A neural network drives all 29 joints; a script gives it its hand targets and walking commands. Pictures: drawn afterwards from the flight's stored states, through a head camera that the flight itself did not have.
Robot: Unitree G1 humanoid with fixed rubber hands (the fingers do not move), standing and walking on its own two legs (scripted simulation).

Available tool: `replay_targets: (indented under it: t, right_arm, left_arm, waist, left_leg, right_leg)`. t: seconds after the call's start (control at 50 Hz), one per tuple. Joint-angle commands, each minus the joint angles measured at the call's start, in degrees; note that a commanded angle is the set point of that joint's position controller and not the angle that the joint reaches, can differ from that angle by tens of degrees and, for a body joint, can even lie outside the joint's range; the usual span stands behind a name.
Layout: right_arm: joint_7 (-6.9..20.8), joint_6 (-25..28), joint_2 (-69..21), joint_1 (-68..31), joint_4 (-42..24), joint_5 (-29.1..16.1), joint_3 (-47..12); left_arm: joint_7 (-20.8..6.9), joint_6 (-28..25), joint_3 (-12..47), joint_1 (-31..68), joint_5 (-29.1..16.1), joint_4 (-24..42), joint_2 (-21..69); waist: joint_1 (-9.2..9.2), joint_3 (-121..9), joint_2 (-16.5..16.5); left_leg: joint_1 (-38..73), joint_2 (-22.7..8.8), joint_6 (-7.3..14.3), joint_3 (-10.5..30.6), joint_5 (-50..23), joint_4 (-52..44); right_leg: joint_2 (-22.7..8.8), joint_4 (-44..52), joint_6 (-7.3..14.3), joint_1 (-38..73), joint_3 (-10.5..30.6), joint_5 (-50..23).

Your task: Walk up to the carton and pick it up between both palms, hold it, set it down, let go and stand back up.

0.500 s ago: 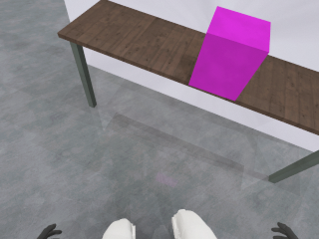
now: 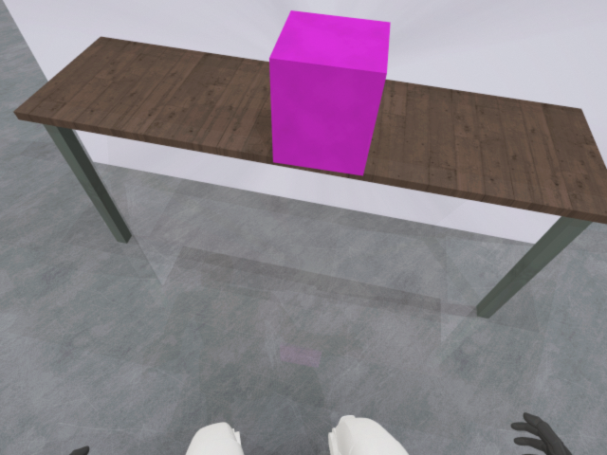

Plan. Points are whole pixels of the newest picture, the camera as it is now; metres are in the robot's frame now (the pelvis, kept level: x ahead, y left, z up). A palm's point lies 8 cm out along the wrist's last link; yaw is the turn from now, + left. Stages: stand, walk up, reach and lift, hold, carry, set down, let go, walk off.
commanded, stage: walk up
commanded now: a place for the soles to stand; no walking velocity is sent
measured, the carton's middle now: (328, 96) +0.79 -0.03 +0.00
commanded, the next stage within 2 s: none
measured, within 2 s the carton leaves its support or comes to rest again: neither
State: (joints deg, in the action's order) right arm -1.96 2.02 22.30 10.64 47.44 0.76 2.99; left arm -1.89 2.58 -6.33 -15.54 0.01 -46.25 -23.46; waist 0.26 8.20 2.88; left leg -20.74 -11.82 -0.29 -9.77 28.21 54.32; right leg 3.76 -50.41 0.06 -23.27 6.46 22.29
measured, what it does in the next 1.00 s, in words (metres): steps on the spot: left foot, then right foot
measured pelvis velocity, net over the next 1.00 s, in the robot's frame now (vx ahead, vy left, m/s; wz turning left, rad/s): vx -0.01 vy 0.01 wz -0.08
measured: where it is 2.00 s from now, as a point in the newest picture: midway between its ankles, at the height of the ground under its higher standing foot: outside the picture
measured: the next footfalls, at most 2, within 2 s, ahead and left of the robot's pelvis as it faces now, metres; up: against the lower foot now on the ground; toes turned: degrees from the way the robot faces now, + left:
left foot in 0.40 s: +0.06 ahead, +0.12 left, +0.00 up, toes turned +2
right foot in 0.94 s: +0.07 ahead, -0.11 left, +0.00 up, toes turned +4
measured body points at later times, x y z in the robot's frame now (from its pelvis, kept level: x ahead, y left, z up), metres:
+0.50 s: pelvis -0.01 +0.04 +0.01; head +0.03 +0.06 +0.46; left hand +0.08 +0.36 -0.11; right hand +0.07 -0.28 -0.09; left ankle +0.02 +0.12 -0.69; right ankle +0.04 -0.12 -0.67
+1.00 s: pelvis -0.01 +0.01 +0.01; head +0.02 +0.01 +0.46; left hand +0.09 +0.32 -0.10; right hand +0.09 -0.32 -0.09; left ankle +0.02 +0.11 -0.69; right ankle +0.03 -0.11 -0.70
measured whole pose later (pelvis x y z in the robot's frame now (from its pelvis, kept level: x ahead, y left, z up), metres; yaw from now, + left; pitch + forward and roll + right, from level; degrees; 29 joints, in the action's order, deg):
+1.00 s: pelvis -0.01 +0.01 +0.01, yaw -5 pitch -2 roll -1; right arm 0.9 0.2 22.4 10.3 46.5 0.8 3.0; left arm 1.4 -2.9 -2.7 -17.6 0.0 -46.2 -23.4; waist 0.1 4.9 0.1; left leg -22.3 -4.0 1.2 -5.4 25.2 48.7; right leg 5.6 -44.7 0.4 -22.9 6.6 18.7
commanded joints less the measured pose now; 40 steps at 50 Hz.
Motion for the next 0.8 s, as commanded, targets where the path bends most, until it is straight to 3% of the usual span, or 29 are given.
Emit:
replay_targets:
  t: [0.0,0.04,0.06,0.1,0.12,0.14,0.16,0.2,0.22,0.28,0.32,0.34,0.36,0.38,0.4,0.42,0.44,0.46,0.48,0.5,0.52,0.56,0.58,0.6,0.62,0.68,0.7,0.74,0.78]
  right_arm:
    - [-0.29,-0.86,16.84,-9.18,-4.31,0.07,4.36]
    - [0.35,-1.06,14.72,-4.04,-2.28,-0.6,3.96]
    - [0.71,-1.66,13.77,-3.61,-1.69,-0.47,3.76]
    - [0.94,-1.87,14.58,-2.85,-1.9,0.24,3.83]
    - [1.21,-2.18,14.27,-1.64,-1.26,0.34,3.64]
    - [1.09,-2.41,13.52,-3.04,-1.36,0.49,3.56]
    - [1.16,-2.41,13.95,-2.97,-1.44,1.0,3.7]
    - [1.18,-2.22,13.58,-4.46,-1.84,0.55,3.87]
    - [1.24,-2.28,13.77,-2.3,-1.29,1.06,3.74]
    - [1.66,-1.78,13.86,-2.52,-1.23,1.06,4.14]
    - [1.84,-0.18,12.2,0.36,0.08,0.54,4.06]
    - [1.72,0.12,12.07,4.24,1.39,0.74,4.33]
    - [1.42,0.62,12.61,7.38,1.96,1.12,4.9]
    - [0.75,1.15,15.93,6.44,1.1,1.9,5.66]
    - [0.69,1.0,20.22,2.8,-0.08,1.38,6.24]
    - [0.83,1.13,19.83,0.7,-0.56,0.9,6.94]
    - [0.78,1.01,18.32,-1.35,-0.73,0.8,6.17]
    - [0.88,1.13,17.4,-1.74,-0.36,0.78,6.16]
    - [0.87,1.14,16.34,-2.06,-0.27,0.64,6.16]
    - [0.87,1.01,14.58,-1.99,-0.45,0.87,5.62]
    - [0.82,1.04,14.31,-0.27,0.0,0.79,5.3]
    - [1.14,1.0,14.5,0.32,-0.37,1.08,5.43]
    - [1.04,1.16,14.23,0.65,0.08,0.57,5.34]
    - [0.91,1.17,13.64,2.21,-0.25,0.56,5.55]
    - [1.08,0.89,14.1,1.58,0.02,0.59,5.06]
    - [1.27,0.74,14.06,0.57,-1.57,1.18,5.26]
    - [1.16,0.75,14.55,1.22,-1.74,0.99,5.1]
    - [1.48,0.13,14.32,-0.89,-2.58,0.75,5.22]
    - [1.87,-0.15,14.93,-2.53,-3.28,0.98,5.26]
  left_arm:
    - [1.64,-2.15,-4.82,2.25,2.13,5.4,-19.42]
    - [2.26,-2.76,-3.3,2.91,1.56,4.05,-16.7]
    - [2.77,-3.15,-3.1,0.52,0.64,3.19,-15.82]
    - [3.44,-3.97,-2.01,-0.36,0.57,3.27,-14.36]
    - [3.57,-4.27,-2.11,-1.6,0.83,2.9,-14.7]
    - [4.06,-4.61,-1.95,-2.63,0.43,2.74,-14.45]
    - [4.33,-4.88,-1.34,-2.41,0.56,2.83,-14.33]
    - [4.77,-5.32,-1.37,-3.9,0.26,2.44,-14.66]
    - [4.77,-5.44,-1.38,-2.49,0.42,3.0,-14.36]
    - [4.81,-5.67,-0.9,-0.37,1.0,3.59,-14.76]
    - [4.07,-5.06,-0.06,2.83,1.23,3.8,-14.41]
    - [3.94,-4.85,-0.46,5.66,1.02,4.51,-14.65]
    - [3.84,-4.6,0.64,5.44,0.57,5.2,-12.41]
    - [3.85,-4.53,1.68,3.15,0.02,5.19,-7.88]
    - [4.37,-4.38,1.87,1.1,0.09,3.65,-8.79]
    - [4.63,-3.53,0.82,0.78,1.38,1.84,-13.55]
    - [4.31,-3.38,0.26,-0.76,1.09,1.01,-14.73]
    - [4.09,-3.33,0.05,-1.03,1.21,0.78,-14.77]
    - [3.77,-3.42,0.22,-2.44,0.6,-0.25,-13.89]
    - [3.88,-3.46,0.67,-2.56,0.54,-0.65,-13.08]
    - [3.69,-3.52,0.44,-2.26,0.49,-0.61,-11.85]
    - [3.94,-3.44,0.83,-2.05,0.49,-0.93,-11.88]
    - [3.9,-3.4,0.62,-2.92,0.67,-1.0,-11.55]
    - [4.0,-3.5,0.71,-3.07,0.92,-0.23,-12.07]
    - [4.13,-3.66,1.03,-3.47,0.47,-0.81,-12.12]
    - [4.44,-3.83,1.28,-2.76,0.62,-0.45,-11.1]
    - [4.56,-4.22,1.49,-2.92,0.39,-0.34,-10.96]
    - [4.52,-4.68,1.26,-4.21,0.9,-1.32,-12.1]
    - [4.23,-4.81,0.65,-3.59,1.14,-1.01,-12.31]
  waist:
    - [3.05,4.55,3.07]
    - [0.62,0.72,9.27]
    - [0.75,-1.22,8.34]
    - [1.39,-5.01,7.57]
    - [1.18,-6.74,6.96]
    - [2.17,-5.73,6.98]
    - [1.69,-7.07,6.34]
    - [2.5,-7.58,5.08]
    - [1.34,-9.5,3.23]
    - [0.78,-7.54,5.38]
    - [-1.07,-9.22,5.3]
    - [-3.47,-9.71,5.36]
    - [-4.74,-13.32,0.02]
    - [-3.93,-13.66,-10.43]
    - [-2.58,-12.06,-13.03]
    - [-3.14,-11.1,-7.07]
    - [-1.66,-8.18,-4.34]
    - [-1.02,-5.74,-4.05]
    - [-1.3,-6.51,-5.51]
    - [-1.67,-7.37,-9.71]
    - [-2.33,-6.96,-9.22]
    - [-2.98,-6.67,-12.73]
    - [-2.66,-7.59,-11.23]
    - [-3.57,-8.04,-11.12]
    - [-3.03,-10.08,-13.73]
    - [-4.1,-8.18,-14.77]
    - [-3.75,-8.87,-15.14]
    - [-3.02,-9.45,-13.15]
    - [-2.66,-8.43,-15.1]
  left_leg:
    - [-16.26,6.69,1.76,12.46,2.32,14.73]
    - [-14.25,7.26,1.79,13.48,0.3,10.92]
    - [-14.75,7.72,1.92,14.44,-0.83,11.67]
    - [-14.82,8.32,1.03,15.22,-0.34,8.44]
    - [-15.16,9.04,1.38,16.03,0.26,7.37]
    - [-16.83,8.49,1.16,16.02,-0.34,6.23]
    - [-16.6,9.53,0.9,17.23,2.41,3.96]
    - [-17.1,9.34,1.08,17.83,2.27,4.43]
    - [-14.13,9.27,1.0,17.36,4.02,2.0]
    - [-9.31,10.43,1.48,16.14,5.59,-3.55]
    - [0.4,11.44,2.54,12.61,2.58,-12.33]
    - [8.37,11.21,2.79,12.0,-4.33,-18.15]
    - [17.53,8.4,4.18,17.17,-6.44,-27.35]
    - [19.83,-2.04,5.47,28.69,-4.75,-33.89]
    - [19.53,-10.34,6.89,38.5,-3.15,-37.73]
    - [15.79,-12.81,7.56,39.87,6.89,-38.45]
    - [12.79,-12.78,7.7,39.58,10.04,-39.21]
    - [11.78,-10.53,5.26,35.17,6.17,-37.86]
    - [15.37,-7.59,2.34,30.26,0.62,-36.32]
    - [14.98,-5.92,4.0,27.32,-3.2,-34.85]
    - [15.07,-4.98,2.56,24.44,-9.06,-33.98]
    - [16.1,-3.61,0.41,22.53,-15.35,-33.69]
    - [17.53,-4.94,1.67,24.32,-14.41,-33.64]
    - [18.0,-4.56,-1.01,24.09,-14.81,-34.06]
    - [19.82,-2.58,1.08,20.35,-14.38,-33.08]
    - [20.43,-4.31,3.58,21.99,-17.13,-33.02]
    - [19.22,-5.3,5.89,22.74,-18.62,-31.8]
    - [16.04,-5.92,9.42,20.68,-13.84,-30.92]
    - [12.15,-6.31,12.83,20.3,-8.06,-29.86]
  right_leg:
    - [-13.96,38.53,10.51,-7.14,40.78,22.19]
    - [-10.34,32.71,7.24,-1.09,32.73,11.04]
    - [-10.8,32.07,6.77,2.5,34.24,7.29]
    - [-11.78,28.49,9.66,8.89,33.32,1.34]
    - [-12.37,28.23,8.88,12.06,35.65,0.69]
    - [-12.68,27.36,9.78,13.87,33.89,-4.43]
    - [-13.82,26.0,12.17,16.03,35.38,-7.41]
    - [-14.19,25.13,12.01,17.67,34.48,-13.67]
    - [-13.93,25.0,13.17,16.87,33.65,-10.73]
    - [-13.72,25.19,13.78,10.09,33.31,-5.61]
    - [-12.86,21.92,12.9,2.38,26.51,-10.37]
    - [-11.03,18.52,11.48,-2.7,23.25,-12.44]
    - [-8.03,10.04,7.21,-7.23,18.2,-13.71]
    - [-1.21,-1.98,2.93,-12.48,8.36,-5.39]
    - [5.2,-6.5,0.52,-18.75,2.61,9.0]
    - [0.78,-10.8,0.31,-18.03,2.94,8.24]
    - [-0.25,-13.25,0.51,-16.92,2.79,6.81]
    - [-1.07,-13.62,0.8,-16.93,3.41,5.36]
    - [-1.34,-12.87,0.47,-17.8,3.0,3.22]
    - [-2.21,-12.56,0.2,-17.83,2.07,2.83]
    - [-2.02,-11.94,0.04,-17.16,2.34,1.73]
    - [-1.46,-12.42,-0.24,-16.97,2.24,-0.35]
    - [-1.42,-13.18,-0.61,-16.08,2.18,0.03]
    - [-2.13,-11.99,-0.68,-16.15,2.14,-0.26]
    - [-2.02,-11.5,-1.01,-15.57,1.33,-0.83]
    - [-2.05,-9.74,-0.98,-16.67,0.95,-0.78]
    - [-3.2,-7.9,-0.63,-15.99,0.61,0.93]
    - [-3.06,-7.05,-0.77,-12.57,-2.19,3.01]
    - [-3.19,-4.28,-0.77,-9.59,-4.35,5.99]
